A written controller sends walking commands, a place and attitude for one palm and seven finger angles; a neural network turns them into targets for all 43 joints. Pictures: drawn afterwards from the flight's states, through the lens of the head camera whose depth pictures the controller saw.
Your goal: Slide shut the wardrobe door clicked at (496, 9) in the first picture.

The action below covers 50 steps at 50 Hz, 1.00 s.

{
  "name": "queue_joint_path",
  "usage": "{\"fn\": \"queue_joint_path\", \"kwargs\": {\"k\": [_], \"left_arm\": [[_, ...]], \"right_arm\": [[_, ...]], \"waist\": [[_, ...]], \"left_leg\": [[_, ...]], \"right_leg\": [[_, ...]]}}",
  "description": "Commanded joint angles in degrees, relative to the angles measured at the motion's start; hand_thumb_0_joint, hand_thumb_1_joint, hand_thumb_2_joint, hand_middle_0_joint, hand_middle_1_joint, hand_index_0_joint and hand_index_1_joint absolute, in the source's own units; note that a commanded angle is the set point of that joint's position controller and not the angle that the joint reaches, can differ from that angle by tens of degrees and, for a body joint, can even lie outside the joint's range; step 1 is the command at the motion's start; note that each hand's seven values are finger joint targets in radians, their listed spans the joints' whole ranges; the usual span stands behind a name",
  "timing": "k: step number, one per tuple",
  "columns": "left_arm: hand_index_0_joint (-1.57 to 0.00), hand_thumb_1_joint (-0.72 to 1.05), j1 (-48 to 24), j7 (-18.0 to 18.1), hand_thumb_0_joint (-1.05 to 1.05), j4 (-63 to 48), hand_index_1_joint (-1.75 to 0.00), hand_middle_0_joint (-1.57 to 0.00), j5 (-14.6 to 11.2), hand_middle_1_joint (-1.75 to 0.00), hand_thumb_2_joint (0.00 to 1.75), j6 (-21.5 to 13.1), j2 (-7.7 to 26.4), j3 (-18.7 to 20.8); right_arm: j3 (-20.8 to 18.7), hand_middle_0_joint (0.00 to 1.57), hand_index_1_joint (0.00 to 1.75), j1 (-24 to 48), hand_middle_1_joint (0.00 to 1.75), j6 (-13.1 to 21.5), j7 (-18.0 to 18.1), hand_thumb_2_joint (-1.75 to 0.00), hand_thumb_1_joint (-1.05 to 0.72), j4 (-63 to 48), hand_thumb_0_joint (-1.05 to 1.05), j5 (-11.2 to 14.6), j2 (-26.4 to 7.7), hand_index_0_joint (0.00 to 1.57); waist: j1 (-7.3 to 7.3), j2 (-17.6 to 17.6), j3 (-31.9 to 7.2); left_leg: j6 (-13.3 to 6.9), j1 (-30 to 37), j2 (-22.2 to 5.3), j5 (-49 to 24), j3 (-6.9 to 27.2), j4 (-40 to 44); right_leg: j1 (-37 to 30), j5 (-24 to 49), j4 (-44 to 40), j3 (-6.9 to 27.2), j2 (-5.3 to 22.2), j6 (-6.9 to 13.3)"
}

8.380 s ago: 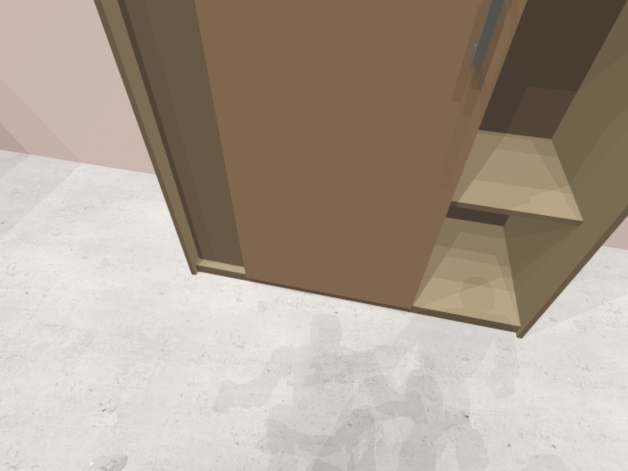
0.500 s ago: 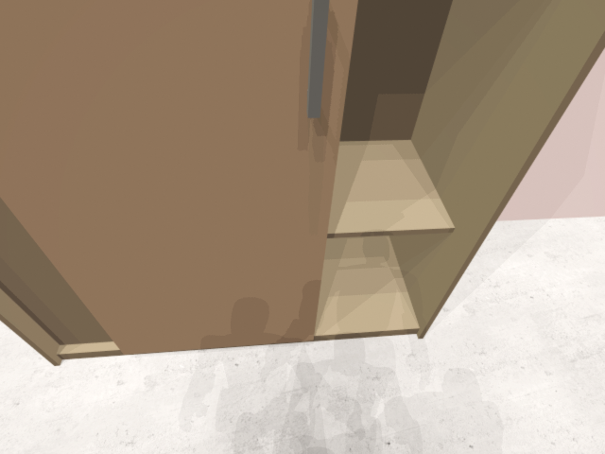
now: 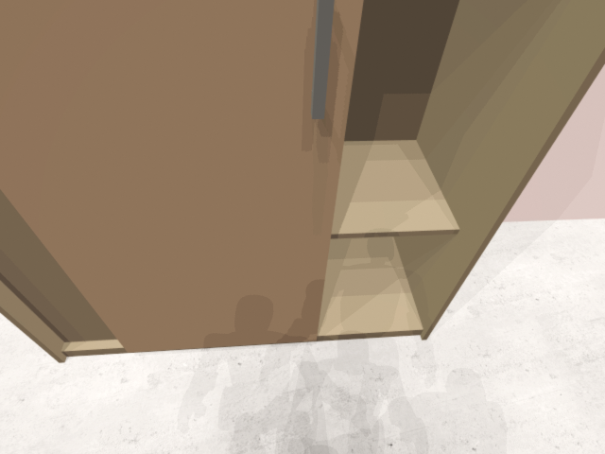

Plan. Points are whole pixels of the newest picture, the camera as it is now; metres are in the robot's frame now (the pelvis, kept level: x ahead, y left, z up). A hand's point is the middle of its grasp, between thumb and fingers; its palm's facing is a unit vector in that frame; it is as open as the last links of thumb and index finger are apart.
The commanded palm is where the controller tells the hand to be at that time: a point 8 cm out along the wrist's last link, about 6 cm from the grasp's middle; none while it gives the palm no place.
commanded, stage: look again from close up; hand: left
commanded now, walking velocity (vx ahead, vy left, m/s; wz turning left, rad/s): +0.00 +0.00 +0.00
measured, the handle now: (320, 50) +0.57 +0.02 +0.26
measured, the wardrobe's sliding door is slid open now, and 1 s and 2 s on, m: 0.39 0.39 0.39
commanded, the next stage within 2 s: shuffle to correct the standing spot in 0.08 s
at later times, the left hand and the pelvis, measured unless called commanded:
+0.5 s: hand out of the picture +0.01 +0.16 -0.18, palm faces +0.00 -0.98 -0.18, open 7.4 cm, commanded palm none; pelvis +0.03 -0.02 -0.01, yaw +1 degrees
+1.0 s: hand out of the picture +0.08 +0.02 -0.21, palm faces +0.18 -0.98 -0.08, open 7.4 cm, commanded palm none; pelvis +0.13 -0.12 -0.02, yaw +8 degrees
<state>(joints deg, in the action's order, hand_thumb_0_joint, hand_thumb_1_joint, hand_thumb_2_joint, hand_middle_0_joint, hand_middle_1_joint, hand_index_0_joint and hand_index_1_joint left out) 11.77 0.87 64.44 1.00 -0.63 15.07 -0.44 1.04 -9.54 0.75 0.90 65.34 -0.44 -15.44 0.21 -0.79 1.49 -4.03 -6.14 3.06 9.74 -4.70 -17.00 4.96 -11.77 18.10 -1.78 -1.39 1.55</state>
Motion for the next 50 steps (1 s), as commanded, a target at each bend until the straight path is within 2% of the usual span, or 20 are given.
{"fn": "queue_joint_path", "kwargs": {"k": [1, 9, 11, 15, 19, 22, 26, 32, 33, 34, 35, 36, 39, 42, 45, 46, 47, 48, 49, 50], "left_arm": [[-0.20, 0.90, 0.05, 0.63, 0.00, -3.00, -0.30, -0.20, -0.09, -0.30, 0.90, -1.25, 9.56, 1.54], [-0.20, 0.90, -0.45, 0.54, 0.00, -2.66, -0.30, -0.20, -0.10, -0.30, 0.90, -1.14, 9.97, 1.63], [-0.20, 0.90, 2.81, 0.77, 0.00, -0.92, -0.30, -0.20, -0.37, -0.30, 0.90, -0.50, 3.82, 0.22], [-0.20, 0.90, 5.05, 0.54, 0.00, -0.18, -0.30, -0.20, -0.04, -0.30, 0.90, 0.66, 2.87, 0.00], [-0.20, 0.90, 5.87, -0.07, 0.00, -1.65, -0.30, -0.20, 0.84, -0.30, 0.90, 1.58, 2.23, 0.76], [-0.20, 0.90, 3.69, -0.42, 0.00, -4.26, -0.30, -0.20, 1.18, -0.30, 0.90, 1.78, 2.34, 1.94], [-0.20, 0.90, 2.74, -1.16, 0.00, -6.32, -0.30, -0.20, 0.73, -0.30, 0.90, 1.56, 0.21, 2.93], [-0.20, 0.90, 9.78, -1.51, 0.00, -4.32, -0.30, -0.20, 0.77, -0.30, 0.90, 1.50, -2.21, 3.84], [-0.20, 0.90, 12.17, -1.21, 0.00, -3.34, -0.30, -0.20, 0.79, -0.30, 0.90, 1.16, -1.32, 4.19], [-0.20, 0.90, 14.93, -0.77, 0.00, -2.69, -0.30, -0.20, 1.00, -0.30, 0.90, 0.59, 1.15, 4.73], [-0.20, 0.90, 16.45, -0.11, 0.00, -2.52, -0.30, -0.20, 1.19, -0.30, 0.90, 0.34, 5.29, 5.49], [-0.20, 0.90, 17.67, 0.34, 0.00, -2.84, -0.30, -0.20, 0.82, -0.30, 0.90, 0.64, 6.25, 5.69], [-0.20, 0.90, 9.06, 0.77, 0.00, -4.69, -0.30, -0.20, 1.04, -0.30, 0.90, 0.74, 1.74, 4.95], [-0.20, 0.90, 7.87, 1.19, 0.00, -4.94, -0.30, -0.20, 1.49, -0.30, 0.90, 0.39, 0.22, 4.03], [-0.20, 0.90, 8.01, 0.73, 0.00, -4.41, -0.30, -0.20, 0.32, -0.30, 0.90, 1.12, -1.24, 3.33], [-0.20, 0.90, 9.50, 0.36, 0.00, -4.73, -0.30, -0.20, -0.06, -0.30, 0.90, 1.18, -3.49, 2.88], [-0.20, 0.90, 10.92, -0.06, 0.00, -5.96, -0.30, -0.20, -0.03, -0.30, 0.90, 1.47, -5.74, 2.51], [-0.20, 0.90, 7.53, -0.24, 0.00, -7.26, -0.30, -0.20, 1.08, -0.30, 0.90, 1.89, -2.76, 3.14], [-0.20, 0.90, 6.37, -0.64, 0.00, -7.67, -0.30, -0.20, 1.45, -0.30, 0.90, 2.07, -2.09, 3.67], [-0.20, 0.90, 6.41, -0.66, 0.00, -7.06, -0.30, -0.20, 1.85, -0.30, 0.90, 2.25, -2.67, 3.91]], "right_arm": [[-1.94, 0.20, 0.30, 0.61, 0.30, 1.41, 0.57, -0.90, -0.90, -2.83, 0.00, -0.15, -10.51, 0.20], [-1.99, 0.20, 0.30, 1.21, 0.30, 1.56, 0.65, -0.90, -0.90, -2.80, 0.00, -0.19, -11.14, 0.20], [-0.44, 0.20, 0.30, -1.50, 0.30, 1.07, 0.53, -0.90, -0.90, -1.29, 0.00, -0.35, -4.86, 0.20], [-0.84, 0.20, 0.30, -3.55, 0.30, 0.38, 0.71, -0.90, -0.90, -0.39, 0.00, -0.63, -5.24, 0.20], [-2.79, 0.20, 0.30, -7.17, 0.30, -0.10, 1.48, -0.90, -0.90, -0.23, 0.00, -0.80, -7.52, 0.20], [-3.92, 0.20, 0.30, -12.43, 0.30, 0.36, 2.40, -0.90, -0.90, -0.08, 0.00, -1.00, -7.54, 0.20], [-4.82, 0.20, 0.30, -11.93, 0.30, 0.87, 2.81, -0.90, -0.90, -1.17, 0.00, -1.09, -6.67, 0.20], [-5.82, 0.20, 0.30, -10.18, 0.30, 0.13, 2.10, -0.90, -0.90, -1.81, 0.00, -1.25, -4.95, 0.20], [-5.80, 0.20, 0.30, -11.01, 0.30, 0.02, 1.92, -0.90, -0.90, -1.72, 0.00, -1.25, -3.60, 0.20], [-5.47, 0.20, 0.30, -12.41, 0.30, -0.06, 1.61, -0.90, -0.90, -2.03, 0.00, -1.10, -1.41, 0.20], [-4.58, 0.20, 0.30, -13.32, 0.30, -0.10, 1.37, -0.90, -0.90, -3.30, 0.00, -1.01, 2.75, 0.20], [-4.62, 0.20, 0.30, -10.74, 0.30, -0.66, 1.31, -0.90, -0.90, -5.07, 0.00, -0.91, 3.15, 0.20], [-5.06, 0.20, 0.30, -10.01, 0.30, -0.86, 1.06, -0.90, -0.90, -4.92, 0.00, -1.17, 2.95, 0.20], [-3.98, 0.20, 0.30, -12.94, 0.30, -0.88, 0.69, -0.90, -0.90, -4.62, 0.00, -1.08, 6.62, 0.20], [-3.56, 0.20, 0.30, -18.96, 0.30, 0.09, 1.31, -0.90, -0.90, -2.81, 0.00, -1.19, 6.07, 0.20], [-4.29, 0.20, 0.30, -21.10, 0.30, 0.66, 1.66, -0.90, -0.90, -2.26, 0.00, -1.26, 2.77, 0.20], [-5.55, 0.20, 0.30, -21.69, 0.30, 0.83, 2.16, -0.90, -0.90, -3.32, 0.00, -1.73, -3.18, 0.20], [-6.13, 0.20, 0.30, -20.92, 0.30, 0.33, 2.62, -0.90, -0.90, -3.92, 0.00, -1.84, -5.58, 0.20], [-5.92, 0.20, 0.30, -18.28, 0.30, 0.37, 2.84, -0.90, -0.90, -4.92, 0.00, -1.93, -5.14, 0.20], [-5.33, 0.20, 0.30, -16.68, 0.30, 0.84, 3.10, -0.90, -0.90, -4.88, 0.00, -1.87, -3.47, 0.20]], "waist": [[-0.24, 0.67, -1.21], [-0.19, 0.89, -0.56], [-0.25, -0.39, -1.55], [-0.49, 0.39, 1.76], [-1.27, 3.45, 5.94], [-2.93, 3.87, 5.73], [-2.13, 2.98, 3.47], [0.66, 6.01, 3.57], [1.54, 3.54, 3.55], [2.56, -2.22, 2.00], [3.06, -14.90, 0.87], [4.36, -15.98, 0.23], [0.65, -10.56, 3.91], [-1.81, -4.42, 3.19], [-4.11, -1.79, 1.56], [-4.30, 8.39, 1.34], [-4.27, 19.70, 2.71], [-5.11, 12.73, 5.81], [-3.82, 6.97, 6.59], [-2.77, 9.00, 6.37]], "left_leg": [[1.73, 1.87, -11.30, -7.92, 10.02, 3.14], [1.85, 2.01, -11.33, -8.47, 10.32, 3.81], [2.29, 2.16, -11.56, -5.70, 10.15, 3.75], [1.47, -0.13, -13.10, 5.65, 12.91, 5.20], [-3.56, 0.25, -19.45, 13.73, 22.62, 8.02], [-8.68, 6.00, -24.11, 1.51, 26.97, 6.67], [-7.46, 4.17, -22.47, -7.92, 20.64, 3.21], [-1.77, -13.75, -13.99, 7.05, 12.79, -2.94], [-0.36, -16.42, -11.91, 10.19, 11.09, -6.84], [1.49, -21.23, -8.01, 15.16, 6.57, -14.94], [3.27, -27.01, -3.19, 22.58, -0.41, -25.96], [2.68, -25.85, -3.89, 27.80, -0.71, -37.73], [2.31, -23.50, -8.42, 21.21, 1.67, -46.21], [2.55, -15.06, -7.62, 18.63, -0.39, -33.32], [3.53, -0.55, -6.72, 4.11, -1.66, -11.10], [2.35, 2.21, -12.62, 6.22, 7.91, -3.99], [-2.90, 2.91, -26.70, 5.93, 26.56, 4.03], [-7.98, -1.30, -32.36, 4.65, 31.18, 6.41], [-8.79, -3.26, -30.56, -0.45, 27.04, 5.41], [-6.80, -3.02, -27.71, -12.38, 22.06, 3.23]], "right_leg": [[2.61, 7.46, -3.22, 7.52, 8.77, 0.16], [2.83, 7.11, -3.18, 7.18, 8.88, 0.06], [2.36, 4.71, -2.97, 5.93, 8.44, -1.17], [5.21, -2.20, 0.85, 3.54, 6.76, -1.52], [15.22, -8.61, 11.90, 0.77, 4.22, -1.60], [26.36, -15.36, 26.68, 3.69, 5.32, -1.69], [25.52, -11.89, 27.03, 4.37, 6.99, -2.68], [4.95, 0.51, 12.00, -4.01, 2.46, -3.85], [1.28, 0.27, 8.92, -3.14, 3.03, -3.72], [-3.56, -4.60, 4.83, 3.13, 8.36, -2.21], [-5.78, -10.26, -0.65, 14.89, 17.84, 1.77], [-1.52, -16.48, -6.92, 19.56, 22.64, 5.66], [10.34, -17.08, -7.00, 14.50, 19.31, 8.22], [14.59, -2.80, -2.91, 6.20, 16.37, 8.44], [18.84, -3.46, 6.90, 1.44, 11.30, 5.06], [21.63, -6.09, 15.73, -1.05, 7.39, 2.42], [29.55, -15.90, 26.18, -4.88, 2.95, -1.04], [30.59, -19.42, 35.66, -0.02, 4.29, -0.99], [30.72, -15.63, 40.27, 2.47, 5.44, -1.43], [31.48, -12.93, 43.07, 2.81, 5.40, -2.19]]}}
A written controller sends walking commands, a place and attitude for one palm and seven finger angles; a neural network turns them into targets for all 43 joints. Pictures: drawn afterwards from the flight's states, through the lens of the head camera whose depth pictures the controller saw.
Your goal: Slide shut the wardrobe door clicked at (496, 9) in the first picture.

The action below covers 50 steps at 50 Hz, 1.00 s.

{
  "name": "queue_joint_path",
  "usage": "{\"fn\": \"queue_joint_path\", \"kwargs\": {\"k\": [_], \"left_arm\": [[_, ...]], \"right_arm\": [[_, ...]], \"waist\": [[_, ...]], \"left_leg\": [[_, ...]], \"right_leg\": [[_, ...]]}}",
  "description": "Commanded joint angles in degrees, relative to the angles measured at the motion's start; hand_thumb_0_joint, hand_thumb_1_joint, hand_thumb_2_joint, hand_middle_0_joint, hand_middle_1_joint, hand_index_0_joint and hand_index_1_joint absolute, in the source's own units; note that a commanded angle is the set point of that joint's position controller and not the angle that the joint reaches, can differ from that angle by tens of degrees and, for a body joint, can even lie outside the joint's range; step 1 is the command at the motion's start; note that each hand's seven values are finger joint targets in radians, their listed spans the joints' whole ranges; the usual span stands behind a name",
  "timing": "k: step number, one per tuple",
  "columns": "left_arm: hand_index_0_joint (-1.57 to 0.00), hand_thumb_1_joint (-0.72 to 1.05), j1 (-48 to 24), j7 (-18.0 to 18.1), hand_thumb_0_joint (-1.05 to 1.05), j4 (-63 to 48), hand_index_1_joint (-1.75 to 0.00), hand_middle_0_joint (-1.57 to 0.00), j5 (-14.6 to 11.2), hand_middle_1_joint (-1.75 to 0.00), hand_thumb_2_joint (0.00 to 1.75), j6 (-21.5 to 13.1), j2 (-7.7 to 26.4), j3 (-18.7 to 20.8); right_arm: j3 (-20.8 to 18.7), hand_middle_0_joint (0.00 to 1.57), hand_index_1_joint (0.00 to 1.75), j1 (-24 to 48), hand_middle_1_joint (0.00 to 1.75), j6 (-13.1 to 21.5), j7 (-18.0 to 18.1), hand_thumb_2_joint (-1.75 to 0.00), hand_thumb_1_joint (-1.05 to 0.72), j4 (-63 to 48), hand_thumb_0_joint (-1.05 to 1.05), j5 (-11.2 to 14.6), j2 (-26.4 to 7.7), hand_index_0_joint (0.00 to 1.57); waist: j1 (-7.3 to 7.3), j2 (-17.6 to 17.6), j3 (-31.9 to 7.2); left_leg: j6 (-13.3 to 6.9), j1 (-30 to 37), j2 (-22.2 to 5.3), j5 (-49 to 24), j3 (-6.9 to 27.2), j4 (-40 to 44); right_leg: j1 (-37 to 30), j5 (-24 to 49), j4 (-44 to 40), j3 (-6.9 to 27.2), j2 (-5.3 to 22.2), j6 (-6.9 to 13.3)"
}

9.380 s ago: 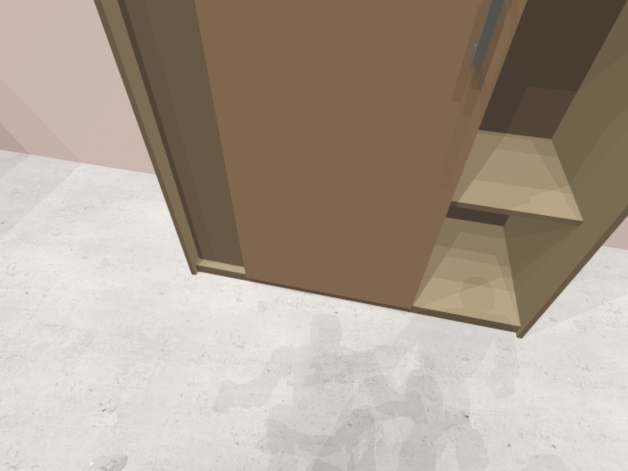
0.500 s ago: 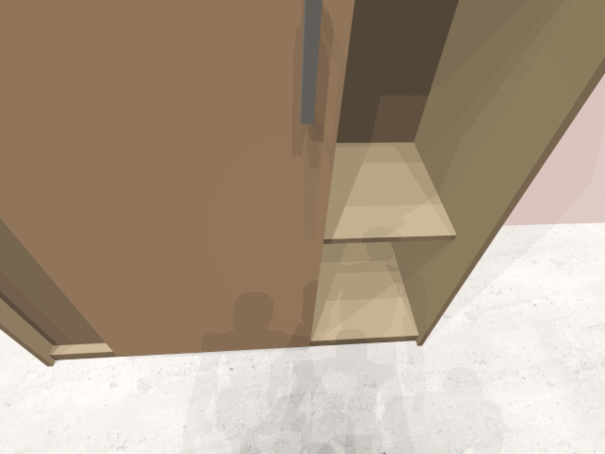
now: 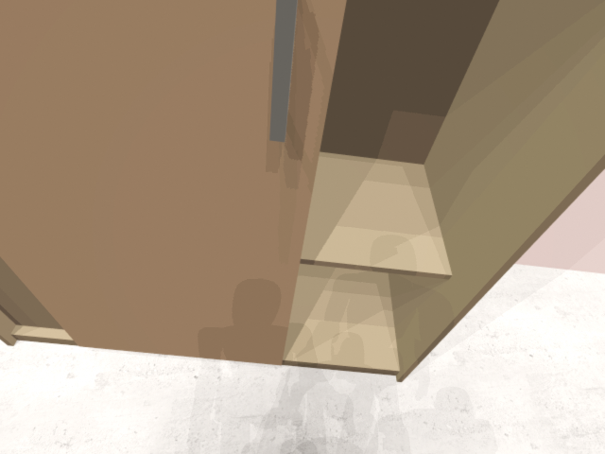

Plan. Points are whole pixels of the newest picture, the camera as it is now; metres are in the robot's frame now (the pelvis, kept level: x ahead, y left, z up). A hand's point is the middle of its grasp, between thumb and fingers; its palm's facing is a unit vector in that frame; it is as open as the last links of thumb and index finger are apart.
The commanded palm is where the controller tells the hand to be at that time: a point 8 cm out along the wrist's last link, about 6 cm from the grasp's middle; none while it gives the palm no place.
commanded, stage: shuffle to correct the standing spot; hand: left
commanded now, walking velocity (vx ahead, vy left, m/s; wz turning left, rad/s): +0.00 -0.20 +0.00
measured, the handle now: (284, 58) +0.46 +0.08 +0.29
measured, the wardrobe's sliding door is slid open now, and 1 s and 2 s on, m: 0.39 0.39 0.39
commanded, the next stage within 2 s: come to a stop and stand still in 0.04 s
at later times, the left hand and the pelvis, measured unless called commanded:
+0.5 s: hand out of the picture +0.09 +0.09 -0.16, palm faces +0.08 -0.96 -0.26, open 7.3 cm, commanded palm none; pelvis +0.03 -0.10 +0.01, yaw +2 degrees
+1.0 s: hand out of the picture -0.01 +0.16 -0.16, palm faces +0.03 -0.98 -0.18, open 7.4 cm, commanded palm none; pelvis +0.00 -0.03 +0.02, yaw +0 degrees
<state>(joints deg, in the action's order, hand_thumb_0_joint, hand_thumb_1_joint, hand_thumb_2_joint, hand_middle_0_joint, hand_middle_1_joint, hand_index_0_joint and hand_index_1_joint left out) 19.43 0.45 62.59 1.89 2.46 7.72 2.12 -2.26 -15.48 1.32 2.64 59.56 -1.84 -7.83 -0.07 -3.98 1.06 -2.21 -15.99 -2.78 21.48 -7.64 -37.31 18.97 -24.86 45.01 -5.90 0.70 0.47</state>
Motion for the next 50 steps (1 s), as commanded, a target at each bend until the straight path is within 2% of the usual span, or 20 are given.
{"fn": "queue_joint_path", "kwargs": {"k": [1, 4, 9, 11, 12, 13, 14, 15, 17, 24, 30, 33, 34, 35, 36, 37, 38, 41, 45, 50], "left_arm": [[-0.20, 0.90, -0.60, -0.35, 0.00, -4.57, -0.30, -0.20, 0.61, -0.30, 0.90, -0.94, 5.42, 1.52], [-0.20, 0.90, -0.39, -0.75, 0.00, -4.64, -0.30, -0.20, -0.09, -0.30, 0.90, -0.33, 4.01, 1.55], [-0.20, 0.90, -1.03, -1.05, 0.00, -5.61, -0.30, -0.20, -0.50, -0.30, 0.90, -0.72, 3.50, 1.72], [-0.20, 0.90, 4.87, -0.66, 0.00, -4.12, -0.30, -0.20, -0.48, -0.30, 0.90, -2.08, 5.80, 2.24], [-0.20, 0.90, 7.80, -0.10, 0.00, -3.30, -0.30, -0.20, -0.18, -0.30, 0.90, -3.12, 9.56, 2.77], [-0.20, 0.90, 6.98, 0.83, 0.00, -3.31, -0.30, -0.20, 0.22, -0.30, 0.90, -3.64, 14.45, 3.54], [-0.20, 0.90, 5.85, 1.04, 0.00, -4.08, -0.30, -0.20, -0.50, -0.30, 0.90, -3.66, 15.28, 3.11], [-0.20, 0.90, 3.30, 1.28, 0.00, -4.72, -0.30, -0.20, -0.22, -0.30, 0.90, -3.53, 14.35, 2.91], [-0.20, 0.90, 0.03, 1.97, 0.00, -4.79, -0.30, -0.20, -0.17, -0.30, 0.90, -3.16, 13.11, 3.10], [-0.20, 0.90, -1.46, 3.54, 0.00, -6.56, -0.30, -0.20, 0.05, -0.30, 0.90, -2.48, 13.77, 3.58], [-0.20, 0.90, -4.46, 2.67, 0.00, -8.53, -0.30, -0.20, 0.94, -0.30, 0.90, -1.70, 14.96, 4.05], [-0.20, 0.90, -7.54, 1.77, 0.00, -9.05, -0.30, -0.20, 0.32, -0.30, 0.90, -0.76, 14.31, 3.83], [-0.20, 0.90, -7.30, 1.49, 0.00, -9.01, -0.30, -0.20, -0.16, -0.30, 0.90, -0.46, 12.09, 3.17], [-0.20, 0.90, -7.17, 1.24, 0.00, -9.80, -0.30, -0.20, -0.74, -0.30, 0.90, -0.25, 8.35, 2.50], [-0.20, 0.90, -8.35, 1.13, 0.00, -10.33, -0.30, -0.20, -0.80, -0.30, 0.90, -0.08, 6.94, 2.17], [-0.20, 0.90, -8.83, 0.72, 0.00, -10.38, -0.30, -0.20, -0.77, -0.30, 0.90, -0.19, 7.34, 2.71], [-0.20, 0.90, -6.85, 0.69, 0.00, -8.04, -0.30, -0.20, 0.28, -0.30, 0.90, 0.09, 7.62, 2.71], [-0.20, 0.90, -1.24, -0.25, 0.00, -4.77, -0.30, -0.20, 0.11, -0.30, 0.90, -0.78, 7.15, 2.40], [-0.20, 0.90, -3.18, -0.44, 0.00, -5.08, -0.30, -0.20, -0.10, -0.30, 0.90, -1.10, 7.19, 1.82], [-0.20, 0.90, -6.40, -0.51, 0.00, -5.91, -0.30, -0.20, -0.50, -0.30, 0.90, -0.74, 5.59, 0.74]], "right_arm": [[-1.64, 0.20, 0.30, -8.83, 0.30, 0.67, 1.57, -0.90, -0.90, 0.54, 0.00, -0.14, -9.80, 0.20], [-1.96, 0.20, 0.30, -6.88, 0.30, 0.86, 1.95, -0.90, -0.90, -0.13, 0.00, -0.01, -10.36, 0.20], [-3.25, 0.20, 0.30, -3.23, 0.30, -0.28, 1.32, -0.90, -0.90, -0.64, 0.00, -0.32, -11.70, 0.20], [-3.50, 0.20, 0.30, -2.25, 0.30, -0.78, 0.68, -0.90, -0.90, -0.94, 0.00, 0.13, -12.17, 0.20], [-3.45, 0.20, 0.30, -3.43, 0.30, -0.83, 0.22, -0.90, -0.90, -1.21, 0.00, 0.52, -10.13, 0.20], [-2.59, 0.20, 0.30, -6.30, 0.30, -1.06, -0.30, -0.90, -0.90, -2.11, 0.00, 1.34, -5.06, 0.20], [-2.22, 0.20, 0.30, -5.86, 0.30, -1.98, 0.15, -0.90, -0.90, -2.78, 0.00, 1.93, -4.55, 0.20], [-2.25, 0.20, 0.30, -4.84, 0.30, -2.31, 0.08, -0.90, -0.90, -2.66, 0.00, 1.73, -4.15, 0.20], [-2.16, 0.20, 0.30, -1.41, 0.30, -3.36, -0.11, -0.90, -0.90, -2.10, 0.00, 1.47, -5.28, 0.20], [-2.46, 0.20, 0.30, 4.09, 0.30, -5.54, -2.11, -0.90, -0.90, -4.63, 0.00, 0.43, -6.94, 0.20], [-2.17, 0.20, 0.30, 3.21, 0.30, -3.97, -2.84, -0.90, -0.90, -6.18, 0.00, 0.94, -6.10, 0.20], [-1.75, 0.20, 0.30, -5.45, 0.30, -2.43, -2.40, -0.90, -0.90, -3.41, 0.00, 1.32, -5.82, 0.20], [-1.87, 0.20, 0.30, -6.91, 0.30, -1.92, -2.03, -0.90, -0.90, -2.76, 0.00, 1.20, -7.54, 0.20], [-2.72, 0.20, 0.30, -7.10, 0.30, -1.46, -1.73, -0.90, -0.90, -3.30, 0.00, 0.42, -11.62, 0.20], [-3.05, 0.20, 0.30, -2.63, 0.30, -1.92, -1.19, -0.90, -0.90, -5.73, 0.00, 0.10, -14.96, 0.20], [-2.36, 0.20, 0.30, 2.81, 0.30, -2.03, -0.87, -0.90, -0.90, -7.15, 0.00, -0.44, -14.71, 0.20], [-1.38, 0.20, 0.30, 3.90, 0.30, -1.25, -0.78, -0.90, -0.90, -6.44, 0.00, -0.31, -11.37, 0.20], [-0.55, 0.20, 0.30, 0.89, 0.30, -0.06, -0.05, -0.90, -0.90, -5.08, 0.00, 0.60, -9.26, 0.20], [-0.64, 0.20, 0.30, -6.42, 0.30, 0.51, 0.92, -0.90, -0.90, -1.94, 0.00, 0.46, -8.65, 0.20], [-0.73, 0.20, 0.30, -10.10, 0.30, 0.27, 1.53, -0.90, -0.90, 1.12, 0.00, -0.05, -9.13, 0.20]], "waist": [[-1.49, 12.60, 7.04], [-0.97, 11.79, 3.08], [-0.98, 16.86, 2.06], [2.01, 12.51, -1.03], [3.00, 3.49, -4.43], [1.73, -12.85, -8.21], [2.00, -12.24, -10.53], [1.44, -7.38, -6.23], [2.15, -10.72, -2.15], [3.14, -4.77, -4.20], [2.63, -8.54, -2.99], [-1.39, -7.53, -3.15], [-2.05, -0.76, -2.55], [-2.71, 15.63, 0.78], [-2.11, 23.33, 7.29], [-0.04, 19.14, 10.70], [1.03, 16.16, 9.05], [1.51, 8.84, 6.15], [-1.31, 10.04, 3.74], [-2.74, 11.26, 1.81]], "left_leg": [[-7.72, 6.90, -20.18, -33.70, 20.01, 21.37], [-5.77, 11.73, -16.50, -45.63, 10.58, 17.21], [-2.75, 8.52, -13.29, -39.85, 5.12, 12.57], [-0.24, 6.00, -10.14, -32.50, 4.41, 4.99], [2.27, 2.78, -5.92, -19.61, 2.90, -2.45], [4.45, -4.64, 1.55, 6.43, 0.65, -11.98], [3.84, -2.88, 1.16, 16.72, 7.18, -17.15], [3.65, -4.87, 0.70, 15.06, 8.34, -20.40], [4.26, -9.41, 0.59, 12.84, 9.05, -28.90], [5.70, -12.27, 1.62, 3.89, 10.58, -29.57], [4.19, -3.09, 2.00, 5.41, 7.03, -9.18], [3.14, 12.84, 4.21, -3.22, 3.31, 10.48], [3.04, 15.87, 2.22, -1.19, 6.12, 15.37], [0.14, 11.36, -7.70, 13.24, 22.26, 25.19], [-3.56, -3.03, -15.56, 21.32, 30.26, 32.84], [-6.94, -12.32, -16.91, 22.54, 29.59, 35.16], [-4.44, -9.58, -12.71, 17.08, 26.99, 33.89], [-3.44, 1.23, -9.64, 4.12, 19.72, 29.70], [-4.84, 12.03, -11.27, -9.49, 20.01, 27.05], [-7.45, 13.53, -13.07, -26.52, 19.28, 22.59]], "right_leg": [[17.01, 1.94, 17.42, 7.27, 3.86, -1.73], [14.76, 5.15, 13.12, 6.28, 3.37, -2.81], [3.61, 7.75, -6.44, 1.16, 1.88, -2.38], [-6.36, 18.12, -17.53, 0.16, 1.00, -2.24], [-12.57, 34.74, -21.01, 4.48, 5.30, -2.02], [-18.02, 58.98, -19.62, 17.88, 17.64, 3.01], [-15.50, 66.64, -20.10, 19.35, 22.97, 8.00], [-13.26, 65.62, -19.75, 16.28, 22.11, 9.28], [-10.20, 63.28, -20.04, 18.72, 21.02, 10.31], [-9.11, 40.51, -23.67, 16.70, 21.03, 10.08], [-2.84, 10.87, -28.94, 18.55, 18.29, 8.67], [6.68, -4.07, -27.64, 14.80, 12.57, 3.50], [10.53, -8.02, -22.71, 11.88, 8.87, 1.24], [15.79, -8.45, -9.93, 6.84, 2.63, -1.36], [13.03, -3.22, -0.56, 4.64, -0.09, -2.47], [9.68, 1.00, 5.04, 8.28, 1.90, -2.16], [9.67, 4.41, 9.19, 9.83, 0.96, -2.05], [13.71, 10.39, 14.77, 8.82, 0.40, -2.57], [16.36, 8.84, 9.55, 8.48, 1.05, -3.16], [8.68, 2.52, -2.57, 6.47, 1.58, -2.25]]}}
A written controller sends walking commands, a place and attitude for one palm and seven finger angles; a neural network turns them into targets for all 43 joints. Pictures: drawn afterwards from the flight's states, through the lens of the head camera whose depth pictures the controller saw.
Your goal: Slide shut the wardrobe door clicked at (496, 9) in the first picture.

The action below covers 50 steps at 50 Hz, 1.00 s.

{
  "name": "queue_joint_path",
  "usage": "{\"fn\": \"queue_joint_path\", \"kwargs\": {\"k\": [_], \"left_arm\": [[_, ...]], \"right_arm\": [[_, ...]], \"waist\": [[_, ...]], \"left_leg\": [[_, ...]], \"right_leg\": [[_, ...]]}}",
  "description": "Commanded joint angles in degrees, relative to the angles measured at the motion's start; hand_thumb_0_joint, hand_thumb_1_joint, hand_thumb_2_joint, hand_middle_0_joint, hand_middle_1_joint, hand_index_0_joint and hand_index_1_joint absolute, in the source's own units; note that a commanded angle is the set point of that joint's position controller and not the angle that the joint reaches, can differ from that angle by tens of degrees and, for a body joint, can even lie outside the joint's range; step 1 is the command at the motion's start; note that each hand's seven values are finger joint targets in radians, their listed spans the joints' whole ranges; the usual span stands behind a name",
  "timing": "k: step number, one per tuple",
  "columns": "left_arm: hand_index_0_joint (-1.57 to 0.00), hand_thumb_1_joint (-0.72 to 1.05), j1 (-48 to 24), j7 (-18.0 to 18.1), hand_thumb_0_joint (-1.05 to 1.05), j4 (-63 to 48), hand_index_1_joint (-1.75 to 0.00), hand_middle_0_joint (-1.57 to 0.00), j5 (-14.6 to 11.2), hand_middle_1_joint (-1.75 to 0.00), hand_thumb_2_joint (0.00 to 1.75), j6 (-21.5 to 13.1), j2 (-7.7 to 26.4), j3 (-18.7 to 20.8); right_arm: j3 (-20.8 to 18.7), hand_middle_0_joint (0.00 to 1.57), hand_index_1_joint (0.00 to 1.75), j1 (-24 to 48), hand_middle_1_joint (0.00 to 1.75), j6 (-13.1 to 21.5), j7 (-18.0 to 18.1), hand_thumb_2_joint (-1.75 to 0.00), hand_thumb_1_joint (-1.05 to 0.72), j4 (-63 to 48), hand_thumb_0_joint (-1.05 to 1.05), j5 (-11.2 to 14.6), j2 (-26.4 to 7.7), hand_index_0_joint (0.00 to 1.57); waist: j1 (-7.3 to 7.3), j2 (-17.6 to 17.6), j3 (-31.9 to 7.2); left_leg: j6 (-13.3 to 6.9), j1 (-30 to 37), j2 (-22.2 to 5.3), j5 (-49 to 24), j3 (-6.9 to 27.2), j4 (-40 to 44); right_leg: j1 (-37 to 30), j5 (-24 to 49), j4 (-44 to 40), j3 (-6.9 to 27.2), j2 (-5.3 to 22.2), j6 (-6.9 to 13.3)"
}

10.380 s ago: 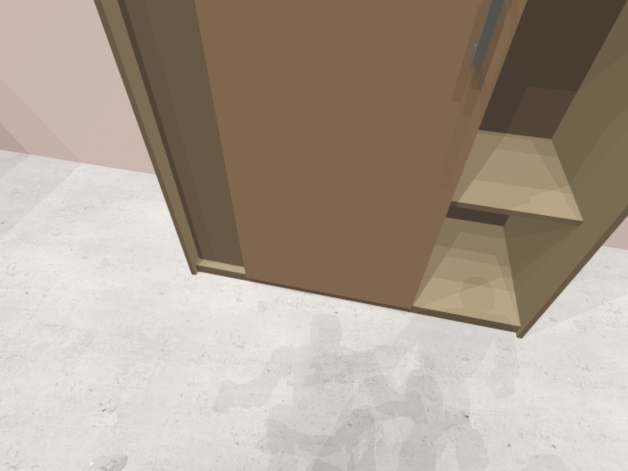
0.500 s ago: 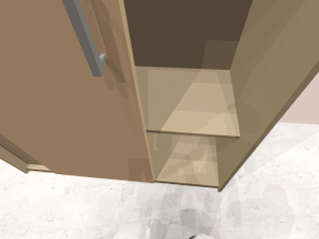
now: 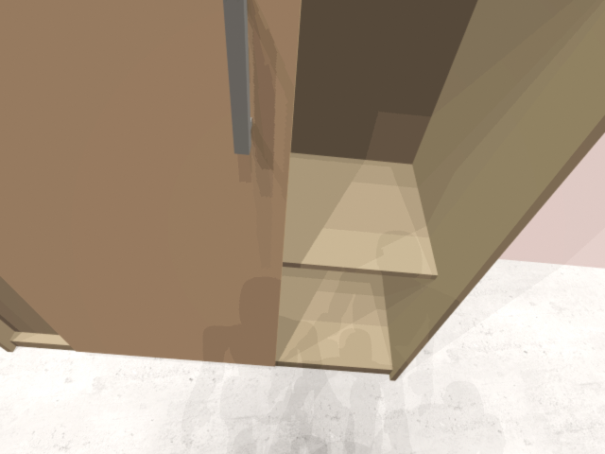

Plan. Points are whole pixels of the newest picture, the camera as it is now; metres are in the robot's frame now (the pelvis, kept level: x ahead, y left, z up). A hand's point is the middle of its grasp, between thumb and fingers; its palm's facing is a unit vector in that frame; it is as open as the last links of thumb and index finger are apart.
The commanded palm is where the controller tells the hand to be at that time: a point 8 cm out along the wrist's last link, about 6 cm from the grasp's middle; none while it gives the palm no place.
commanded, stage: come to a stop and stand still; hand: left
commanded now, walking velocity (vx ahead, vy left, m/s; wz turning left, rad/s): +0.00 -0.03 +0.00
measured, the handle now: (242, 74) +0.46 +0.11 +0.27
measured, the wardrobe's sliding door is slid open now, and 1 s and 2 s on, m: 0.39 0.39 0.39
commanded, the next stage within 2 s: look again from close up in 1.26 s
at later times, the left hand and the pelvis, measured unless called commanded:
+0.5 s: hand out of the picture +0.05 +0.15 -0.18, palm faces +0.01 -0.97 -0.23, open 7.2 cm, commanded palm none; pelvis +0.01 -0.03 -0.01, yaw -1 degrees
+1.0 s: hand out of the picture -0.06 +0.13 -0.18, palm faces +0.04 -0.99 -0.16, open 7.4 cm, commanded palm none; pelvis -0.01 -0.02 -0.01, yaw +0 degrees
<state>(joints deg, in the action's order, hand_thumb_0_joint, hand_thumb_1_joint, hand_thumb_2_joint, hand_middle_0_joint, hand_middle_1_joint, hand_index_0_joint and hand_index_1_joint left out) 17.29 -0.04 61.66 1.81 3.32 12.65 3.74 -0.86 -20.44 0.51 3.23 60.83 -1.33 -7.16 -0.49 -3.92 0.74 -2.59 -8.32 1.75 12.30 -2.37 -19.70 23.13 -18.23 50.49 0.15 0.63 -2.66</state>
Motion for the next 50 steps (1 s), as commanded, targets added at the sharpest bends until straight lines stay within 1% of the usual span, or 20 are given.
{"fn": "queue_joint_path", "kwargs": {"k": [1, 4, 5, 6, 7, 8, 9, 10, 11, 12, 13, 15, 17, 21, 25, 32, 37, 40, 46, 50], "left_arm": [[-0.20, 0.90, -4.45, 0.10, 0.00, -4.89, -0.30, -0.20, -0.62, -0.30, 0.90, -1.74, 0.43, -1.04], [-0.20, 0.90, -0.07, 0.64, 0.00, -2.32, -0.30, -0.20, -1.00, -0.30, 0.90, -2.31, -0.76, -1.22], [-0.20, 0.90, 6.23, 3.14, 0.00, 2.07, -0.30, -0.20, -0.61, -0.30, 0.90, -3.63, 1.16, -2.28], [-0.20, 0.90, 8.42, 2.50, 0.00, 1.32, -0.30, -0.20, -1.07, -0.30, 0.90, -4.73, 5.04, -1.63], [-0.20, 0.90, 5.64, 1.87, 0.00, 0.14, -0.30, -0.20, -1.06, -0.30, 0.90, -5.15, 4.95, -2.10], [-0.20, 0.90, 2.80, 1.91, 0.00, -0.61, -0.30, -0.20, -0.92, -0.30, 0.90, -5.08, 4.86, -2.43], [-0.20, 0.90, 0.52, 1.98, 0.00, -1.56, -0.30, -0.20, -0.75, -0.30, 0.90, -4.77, 4.28, -2.74], [-0.20, 0.90, 0.91, 2.46, 0.00, -0.84, -0.30, -0.20, -0.74, -0.30, 0.90, -5.40, 2.26, -2.79], [-0.20, 0.90, 0.94, 2.65, 0.00, -0.20, -0.30, -0.20, -1.25, -0.30, 0.90, -5.97, 1.85, -3.05], [-0.20, 0.90, 0.87, 2.72, 0.00, -0.20, -0.30, -0.20, -1.52, -0.30, 0.90, -5.97, 1.05, -3.34], [-0.20, 0.90, 1.05, 2.70, 0.00, -0.25, -0.30, -0.20, -1.52, -0.30, 0.90, -5.90, 1.24, -3.35], [-0.20, 0.90, 1.32, 2.69, 0.00, -0.01, -0.30, -0.20, -1.39, -0.30, 0.90, -5.78, 1.68, -3.36], [-0.20, 0.90, 2.17, 2.65, 0.00, 0.55, -0.30, -0.20, -1.30, -0.30, 0.90, -6.07, 1.99, -3.44], [-0.20, 0.90, 2.35, 2.73, 0.00, 0.35, -0.30, -0.20, -1.31, -0.30, 0.90, -6.28, 2.13, -3.46], [-0.20, 0.90, 1.84, 2.72, 0.00, -0.07, -0.30, -0.20, -1.15, -0.30, 0.90, -5.75, 1.73, -3.49], [-0.20, 0.90, 3.36, 2.51, 0.00, -0.10, -0.30, -0.20, -1.14, -0.30, 0.90, -5.57, 2.03, -3.44], [-0.20, 0.90, 5.30, 2.48, 0.00, 0.32, -0.30, -0.20, -1.18, -0.30, 0.90, -5.66, 1.52, -3.56], [-0.20, 0.90, 6.23, 2.47, 0.00, 0.61, -0.30, -0.20, -1.21, -0.30, 0.90, -5.68, 0.93, -3.58], [-0.20, 0.90, 7.77, 2.53, 0.00, 1.06, -0.30, -0.20, -1.24, -0.30, 0.90, -5.52, 0.09, -3.65], [-0.20, 0.90, 8.76, 2.63, 0.00, 1.29, -0.30, -0.20, -1.25, -0.30, 0.90, -5.49, -0.72, -3.67]], "right_arm": [[-2.09, 0.20, 0.30, -5.11, 0.30, 0.98, 0.95, -0.90, -0.90, 0.26, 0.00, -0.59, -9.91, 0.20], [-2.01, 0.20, 0.30, -4.32, 0.30, 0.72, 0.67, -0.90, -0.90, 1.51, 0.00, -0.24, -9.71, 0.20], [-1.71, 0.20, 0.30, 4.52, 0.30, 1.44, -0.79, -0.90, -0.90, -1.39, 0.00, 1.08, -12.49, 0.20], [-0.65, 0.20, 0.30, 6.64, 0.30, 1.20, -1.49, -0.90, -0.90, -4.40, 0.00, 1.15, -9.16, 0.20], [0.13, 0.20, 0.30, 1.22, 0.30, 1.09, -1.64, -0.90, -0.90, -3.38, 0.00, 0.23, -5.23, 0.20], [0.36, 0.20, 0.30, -1.28, 0.30, 0.92, -1.77, -0.90, -0.90, -2.67, 0.00, -0.25, -3.79, 0.20], [0.28, 0.20, 0.30, -2.22, 0.30, 0.82, -2.15, -0.90, -0.90, -1.95, 0.00, -0.26, -3.36, 0.20], [0.54, 0.20, 0.30, -2.53, 0.30, 1.22, -2.12, -0.90, -0.90, -0.54, 0.00, -0.21, -3.60, 0.20], [0.70, 0.20, 0.30, -4.25, 0.30, 1.60, -1.94, -0.90, -0.90, 0.08, 0.00, 0.01, -4.07, 0.20], [0.77, 0.20, 0.30, -4.07, 0.30, 1.84, -1.69, -0.90, -0.90, 0.41, 0.00, 0.13, -5.49, 0.20], [0.85, 0.20, 0.30, -3.60, 0.30, 1.90, -1.45, -0.90, -0.90, 0.82, 0.00, 0.27, -5.67, 0.20], [1.16, 0.20, 0.30, -2.65, 0.30, 1.65, -1.24, -0.90, -0.90, 1.13, 0.00, 0.36, -5.39, 0.20], [1.18, 0.20, 0.30, -2.25, 0.30, 1.48, -1.12, -0.90, -0.90, 1.10, 0.00, 0.43, -5.08, 0.20], [0.90, 0.20, 0.30, -2.13, 0.30, 1.38, -1.05, -0.90, -0.90, 1.68, 0.00, 0.72, -5.51, 0.20], [0.84, 0.20, 0.30, -0.81, 0.30, 0.98, -1.30, -0.90, -0.90, 1.88, 0.00, 0.64, -5.87, 0.20], [1.05, 0.20, 0.30, 0.40, 0.30, 0.78, -1.56, -0.90, -0.90, 1.81, 0.00, 0.74, -6.31, 0.20], [1.13, 0.20, 0.30, 0.00, 0.30, 0.81, -1.65, -0.90, -0.90, 2.14, 0.00, 0.90, -6.20, 0.20], [1.33, 0.20, 0.30, -0.57, 0.30, 1.00, -1.61, -0.90, -0.90, 2.68, 0.00, 0.88, -5.90, 0.20], [1.41, 0.20, 0.30, -1.76, 0.30, 0.91, -1.61, -0.90, -0.90, 3.46, 0.00, 1.01, -5.15, 0.20], [1.42, 0.20, 0.30, -2.39, 0.30, 1.21, -1.52, -0.90, -0.90, 3.76, 0.00, 0.96, -4.94, 0.20]], "waist": [[-2.27, 11.38, 1.86], [-0.30, 11.70, -1.17], [3.92, 13.17, -2.56], [4.47, 5.21, -0.78], [0.47, -1.49, -2.25], [-0.50, -5.09, -1.86], [-1.61, -3.19, -0.92], [-1.86, -4.42, -3.23], [-1.81, -5.92, -5.80], [-1.39, -1.90, -4.84], [-0.94, 4.73, -3.93], [-0.30, 7.31, 0.38], [-0.30, 5.31, 2.08], [-0.50, 0.79, -0.26], [-0.56, 1.49, 3.48], [-0.07, 3.96, 4.88], [0.10, 2.93, 4.79], [0.28, 4.47, 4.22], [0.50, 3.95, 5.76], [0.63, 3.94, 4.50]], "left_leg": [[-7.20, 4.86, -17.56, -20.60, 14.21, 3.72], [-5.02, 2.30, -14.70, -22.63, 11.66, -0.07], [-1.64, -5.20, -14.21, -19.15, 4.62, -10.60], [1.17, -10.39, -7.66, -4.41, 2.16, -13.11], [2.17, -11.47, -3.69, 8.67, 1.30, -14.34], [2.24, -10.24, -3.12, 9.86, 0.01, -15.93], [2.52, -6.58, -2.79, 7.50, -0.75, -14.29], [2.31, -5.49, -4.01, -2.69, 1.08, -12.62], [1.92, -4.94, -5.26, -7.83, 2.20, -11.68], [1.77, -4.34, -6.10, -11.80, 3.01, -10.88], [1.82, -3.81, -6.65, -14.01, 3.40, -9.82], [1.70, -5.49, -7.08, -12.27, 3.92, -8.55], [1.84, -5.48, -6.69, -11.62, 3.42, -8.66], [1.97, -3.55, -6.65, -10.48, 3.06, -7.32], [1.73, -3.36, -6.78, -6.44, 3.77, -4.27], [1.48, -3.44, -6.32, -1.67, 4.00, -2.05], [1.33, -3.40, -6.11, -0.61, 4.16, -1.62], [1.24, -3.42, -6.42, -1.19, 4.28, -1.21], [0.97, -5.34, -6.23, 1.14, 4.82, -0.43], [0.77, -5.20, -6.48, -0.66, 5.16, -0.46]], "right_leg": [[1.56, -5.49, -11.54, 0.03, 1.36, 1.23], [-8.25, 1.15, -21.62, -2.13, -0.44, 1.88], [-13.39, 11.13, -20.88, 2.27, 4.40, 4.29], [-16.73, 14.60, -29.76, 3.57, 5.66, 4.76], [-14.46, 9.98, -31.26, 10.56, 11.22, 7.49], [-11.44, 4.86, -32.17, 10.93, 13.05, 9.39], [-8.36, 3.68, -31.13, 7.09, 11.30, 9.30], [-11.21, 19.72, -26.88, 5.56, 8.04, 8.06], [-14.50, 25.65, -24.38, 3.78, 6.78, 7.38], [-14.54, 28.39, -22.49, 3.12, 6.36, 6.70], [-13.67, 27.11, -21.38, 3.24, 6.02, 6.41], [-11.65, 22.90, -22.54, 3.71, 5.42, 6.13], [-11.24, 28.20, -23.21, 4.43, 5.86, 6.07], [-13.57, 33.26, -23.69, 4.26, 6.10, 5.48], [-10.66, 20.47, -26.49, 4.34, 5.48, 5.30], [-9.85, 9.84, -30.23, 5.39, 5.25, 5.35], [-9.73, 6.88, -31.68, 5.50, 5.29, 5.25], [-10.23, 7.34, -31.33, 5.10, 5.26, 5.28], [-9.55, 3.11, -32.00, 4.54, 4.97, 5.15], [-10.41, 5.78, -30.57, 4.07, 5.08, 5.15]]}}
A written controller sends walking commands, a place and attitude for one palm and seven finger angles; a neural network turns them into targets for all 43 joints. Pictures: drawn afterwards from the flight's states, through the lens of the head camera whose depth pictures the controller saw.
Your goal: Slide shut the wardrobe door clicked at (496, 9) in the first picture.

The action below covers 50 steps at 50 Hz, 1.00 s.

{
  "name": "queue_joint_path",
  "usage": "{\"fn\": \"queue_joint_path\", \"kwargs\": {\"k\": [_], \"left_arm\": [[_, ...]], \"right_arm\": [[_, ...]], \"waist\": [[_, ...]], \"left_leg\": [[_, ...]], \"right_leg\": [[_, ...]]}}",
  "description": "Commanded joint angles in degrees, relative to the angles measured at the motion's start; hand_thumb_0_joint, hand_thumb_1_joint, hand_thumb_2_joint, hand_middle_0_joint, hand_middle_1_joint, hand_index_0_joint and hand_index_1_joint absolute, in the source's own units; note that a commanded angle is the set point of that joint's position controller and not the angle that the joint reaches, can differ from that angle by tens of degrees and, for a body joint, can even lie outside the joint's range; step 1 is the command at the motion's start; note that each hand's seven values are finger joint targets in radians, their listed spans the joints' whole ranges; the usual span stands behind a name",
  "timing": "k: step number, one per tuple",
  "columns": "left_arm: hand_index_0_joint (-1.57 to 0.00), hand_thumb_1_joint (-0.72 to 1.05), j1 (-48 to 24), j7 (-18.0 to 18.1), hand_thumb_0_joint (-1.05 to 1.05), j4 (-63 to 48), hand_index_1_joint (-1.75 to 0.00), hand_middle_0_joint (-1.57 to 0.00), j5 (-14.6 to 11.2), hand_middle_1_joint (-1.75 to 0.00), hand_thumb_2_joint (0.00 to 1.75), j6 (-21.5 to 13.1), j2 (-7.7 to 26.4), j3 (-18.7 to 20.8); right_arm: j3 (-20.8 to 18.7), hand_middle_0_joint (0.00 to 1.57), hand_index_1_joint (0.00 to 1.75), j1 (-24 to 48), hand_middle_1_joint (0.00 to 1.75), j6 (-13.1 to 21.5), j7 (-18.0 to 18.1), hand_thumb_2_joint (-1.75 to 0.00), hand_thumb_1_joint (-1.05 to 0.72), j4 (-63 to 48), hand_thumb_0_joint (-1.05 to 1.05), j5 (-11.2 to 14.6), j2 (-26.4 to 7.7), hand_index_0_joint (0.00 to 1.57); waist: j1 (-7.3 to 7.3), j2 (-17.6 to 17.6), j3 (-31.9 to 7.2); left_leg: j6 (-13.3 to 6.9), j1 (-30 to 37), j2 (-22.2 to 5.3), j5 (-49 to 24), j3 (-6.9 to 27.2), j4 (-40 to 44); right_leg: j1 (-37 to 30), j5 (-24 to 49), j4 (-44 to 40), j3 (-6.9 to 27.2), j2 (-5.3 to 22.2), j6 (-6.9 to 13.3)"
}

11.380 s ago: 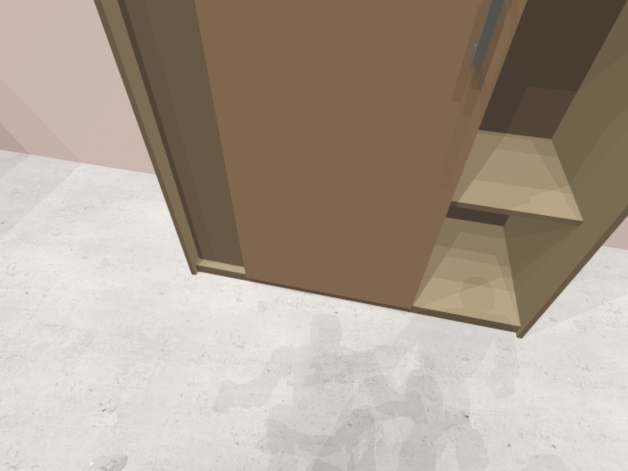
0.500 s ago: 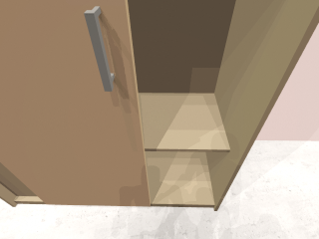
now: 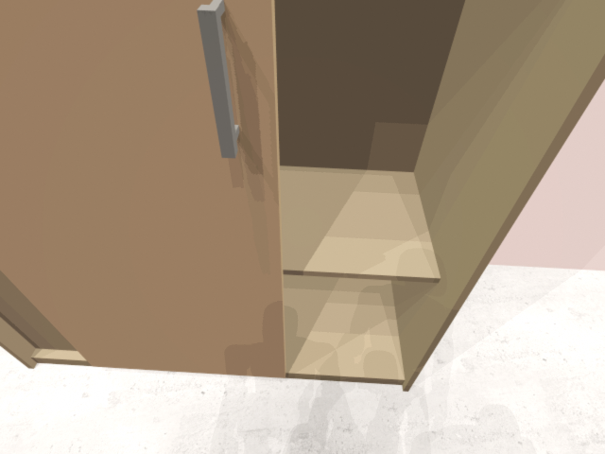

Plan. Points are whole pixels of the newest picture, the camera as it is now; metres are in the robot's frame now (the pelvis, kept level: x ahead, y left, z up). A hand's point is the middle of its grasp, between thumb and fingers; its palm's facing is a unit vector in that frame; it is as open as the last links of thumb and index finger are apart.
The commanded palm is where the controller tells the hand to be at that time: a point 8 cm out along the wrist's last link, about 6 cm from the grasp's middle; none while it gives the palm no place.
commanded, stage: come to a stop and stand still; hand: left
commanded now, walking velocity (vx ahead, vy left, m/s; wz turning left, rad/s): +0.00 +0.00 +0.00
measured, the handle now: (224, 84) +0.47 +0.14 +0.27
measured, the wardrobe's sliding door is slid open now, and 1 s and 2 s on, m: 0.39 0.39 0.39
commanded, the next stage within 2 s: look again from close up in 0.26 s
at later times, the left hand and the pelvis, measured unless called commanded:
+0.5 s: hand out of the picture -0.03 +0.17 -0.18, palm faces +0.05 -0.99 -0.15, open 7.4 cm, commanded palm none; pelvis +0.00 +0.02 +0.00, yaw +0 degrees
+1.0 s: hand out of the picture -0.04 +0.17 -0.18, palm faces +0.06 -0.99 -0.15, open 7.4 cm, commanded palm none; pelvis +0.00 +0.02 +0.00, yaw +0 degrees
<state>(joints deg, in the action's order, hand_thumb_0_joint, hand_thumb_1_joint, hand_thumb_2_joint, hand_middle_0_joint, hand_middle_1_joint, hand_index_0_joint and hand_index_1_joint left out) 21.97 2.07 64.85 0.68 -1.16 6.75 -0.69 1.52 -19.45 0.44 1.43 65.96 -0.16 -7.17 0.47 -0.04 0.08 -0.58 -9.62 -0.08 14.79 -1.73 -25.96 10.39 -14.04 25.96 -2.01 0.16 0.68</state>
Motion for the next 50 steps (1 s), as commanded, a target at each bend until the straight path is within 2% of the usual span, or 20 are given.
{"fn": "queue_joint_path", "kwargs": {"k": [1, 7, 15, 16, 21, 25, 27, 35, 41, 46, 50], "left_arm": [[-0.20, 0.90, 4.05, 0.54, 0.00, -1.99, -0.30, -0.20, -0.06, -0.30, 0.90, -0.99, 5.22, 0.78], [-0.20, 0.90, 4.45, 0.67, 0.00, -1.89, -0.30, -0.20, 0.03, -0.30, 0.90, -0.74, 4.42, 0.78], [-0.20, 0.90, 4.63, 0.70, 0.00, -2.07, -0.30, -0.20, 0.12, -0.30, 0.90, -0.60, 3.87, 0.93], [-0.20, 0.90, 4.48, 0.65, 0.00, -2.16, -0.30, -0.20, 0.13, -0.30, 0.90, -0.57, 4.12, 0.92], [-0.20, 0.90, 4.52, 0.68, 0.00, -2.19, -0.30, -0.20, 0.18, -0.30, 0.90, -0.51, 3.82, 1.02], [-0.20, 0.90, 4.57, 0.74, 0.00, -2.05, -0.30, -0.20, 0.13, -0.30, 0.90, -0.58, 3.77, 1.04], [-0.20, 0.90, 4.44, 0.78, 0.00, -2.02, -0.30, -0.20, 0.16, -0.30, 0.90, -0.57, 3.67, 0.99], [-0.20, 0.90, 4.43, 0.77, 0.00, -1.94, -0.30, -0.20, 0.22, -0.30, 0.90, -0.37, 3.67, 1.06], [-0.20, 0.90, 4.38, 0.68, 0.00, -1.95, -0.30, -0.20, 0.25, -0.30, 0.90, -0.31, 3.74, 1.00], [-0.20, 0.90, 4.78, 0.67, 0.00, -1.87, -0.30, -0.20, 0.23, -0.30, 0.90, -0.45, 3.69, 0.98], [-0.20, 0.90, 4.98, 0.68, 0.00, -1.94, -0.30, -0.20, 0.17, -0.30, 0.90, -0.49, 3.60, 1.06]], "right_arm": [[-1.02, 0.20, 0.30, -3.76, 0.30, 1.21, 0.30, -0.90, -0.90, -1.29, 0.00, -0.11, -4.79, 0.20], [-1.04, 0.20, 0.30, -4.06, 0.30, 1.31, 0.29, -0.90, -0.90, -1.05, 0.00, -0.14, -4.61, 0.20], [-1.26, 0.20, 0.30, -4.41, 0.30, 1.45, 0.34, -0.90, -0.90, -1.36, 0.00, -0.24, -4.29, 0.20], [-1.26, 0.20, 0.30, -4.50, 0.30, 1.42, 0.32, -0.90, -0.90, -1.39, 0.00, -0.15, -4.39, 0.20], [-1.41, 0.20, 0.30, -4.27, 0.30, 1.61, 0.41, -0.90, -0.90, -1.60, 0.00, -0.20, -4.32, 0.20], [-1.41, 0.20, 0.30, -4.25, 0.30, 1.87, 0.52, -0.90, -0.90, -1.70, 0.00, -0.18, -4.39, 0.20], [-1.45, 0.20, 0.30, -3.89, 0.30, 1.74, 0.50, -0.90, -0.90, -1.74, 0.00, -0.11, -4.38, 0.20], [-1.50, 0.20, 0.30, -3.93, 0.30, 1.68, 0.52, -0.90, -0.90, -1.76, 0.00, -0.14, -4.50, 0.20], [-1.56, 0.20, 0.30, -3.89, 0.30, 1.38, 0.40, -0.90, -0.90, -1.81, 0.00, -0.10, -4.57, 0.20], [-1.57, 0.20, 0.30, -3.81, 0.30, 1.47, 0.41, -0.90, -0.90, -1.83, 0.00, -0.07, -4.35, 0.20], [-1.55, 0.20, 0.30, -4.15, 0.30, 1.58, 0.45, -0.90, -0.90, -1.77, 0.00, -0.15, -4.22, 0.20]], "waist": [[-0.28, -0.83, 5.47], [-0.10, 0.06, 7.30], [-0.05, 0.56, 6.55], [0.05, -0.22, 6.42], [0.08, 1.21, 5.71], [0.01, 0.64, 4.35], [-0.02, -0.60, 5.42], [-0.12, 0.75, 6.05], [-0.02, -0.16, 7.34], [0.10, -0.89, 6.33], [-0.04, 0.08, 5.50]], "left_leg": [[-1.35, -4.50, -4.76, -2.17, 4.57, 5.94], [-1.50, -6.19, -4.76, -1.27, 5.24, 6.77], [-1.84, -5.67, -4.99, -1.85, 5.58, 7.27], [-1.95, -6.18, -5.01, -1.10, 5.81, 7.39], [-2.11, -5.26, -5.12, -3.18, 5.82, 7.51], [-2.13, -3.55, -5.12, -7.54, 5.42, 6.63], [-2.12, -3.90, -5.08, -7.01, 5.38, 6.75], [-2.13, -3.91, -5.09, -5.26, 5.81, 7.83], [-2.12, -5.13, -4.96, -1.14, 6.07, 8.64], [-2.18, -4.39, -4.85, -2.75, 5.76, 8.05], [-2.07, -3.88, -4.68, -4.48, 5.67, 7.53]], "right_leg": [[2.07, 0.80, -6.22, 5.89, 5.36, 1.71], [2.73, 0.92, -5.15, 5.29, 5.28, 1.59], [2.66, 2.49, -4.13, 4.97, 5.13, 1.48], [2.13, 1.94, -4.31, 4.73, 5.04, 1.40], [1.74, 4.06, -3.68, 4.60, 4.93, 1.32], [1.13, 6.97, -3.13, 4.43, 5.38, 1.18], [1.48, 6.69, -3.52, 4.52, 5.39, 1.16], [1.70, 5.32, -3.77, 4.47, 5.22, 0.99], [2.39, 2.77, -4.50, 4.35, 5.10, 1.03], [2.09, 3.67, -4.63, 4.64, 5.28, 1.07], [1.98, 4.63, -4.25, 4.65, 5.43, 1.14]]}}
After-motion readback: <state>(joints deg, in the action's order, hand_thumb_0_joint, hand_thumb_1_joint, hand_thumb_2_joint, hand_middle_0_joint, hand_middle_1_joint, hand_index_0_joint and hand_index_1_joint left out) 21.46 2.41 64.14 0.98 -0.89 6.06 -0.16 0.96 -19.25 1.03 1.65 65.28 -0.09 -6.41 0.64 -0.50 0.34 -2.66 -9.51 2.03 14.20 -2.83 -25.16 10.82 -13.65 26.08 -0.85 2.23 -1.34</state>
